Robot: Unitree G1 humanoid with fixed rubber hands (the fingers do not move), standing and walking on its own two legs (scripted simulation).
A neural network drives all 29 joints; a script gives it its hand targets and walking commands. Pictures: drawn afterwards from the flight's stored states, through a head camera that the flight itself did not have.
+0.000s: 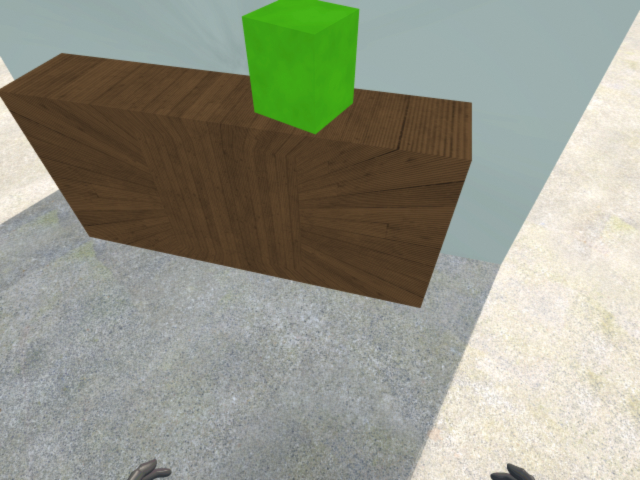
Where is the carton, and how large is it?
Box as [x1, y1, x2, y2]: [242, 0, 358, 133]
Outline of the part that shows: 242,16 255,112 310,132 316,133 352,103 358,21 357,8 318,0 278,0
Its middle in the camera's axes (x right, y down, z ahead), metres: -0.04 -0.47 +1.04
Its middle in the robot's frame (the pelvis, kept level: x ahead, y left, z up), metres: +1.10 +0.06 +0.02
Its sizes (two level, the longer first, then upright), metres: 0.210 0.200 0.250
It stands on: a pedestal, 0.66 m high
